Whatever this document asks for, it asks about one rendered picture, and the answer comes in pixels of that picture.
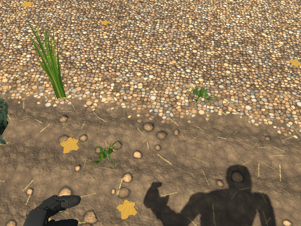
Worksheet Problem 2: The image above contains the left robot hand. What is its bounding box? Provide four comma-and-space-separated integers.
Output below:
23, 195, 81, 226

